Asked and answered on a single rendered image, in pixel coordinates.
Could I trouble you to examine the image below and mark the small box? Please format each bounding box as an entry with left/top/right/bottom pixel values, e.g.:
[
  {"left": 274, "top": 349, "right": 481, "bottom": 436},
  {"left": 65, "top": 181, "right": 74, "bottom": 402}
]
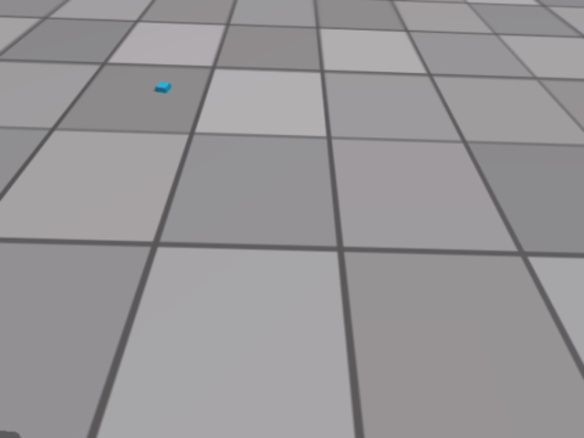
[{"left": 155, "top": 81, "right": 172, "bottom": 93}]

